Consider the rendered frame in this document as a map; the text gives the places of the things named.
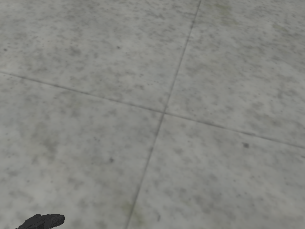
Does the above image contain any left robot hand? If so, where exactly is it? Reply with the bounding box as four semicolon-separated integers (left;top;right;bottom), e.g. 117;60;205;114
15;214;65;229

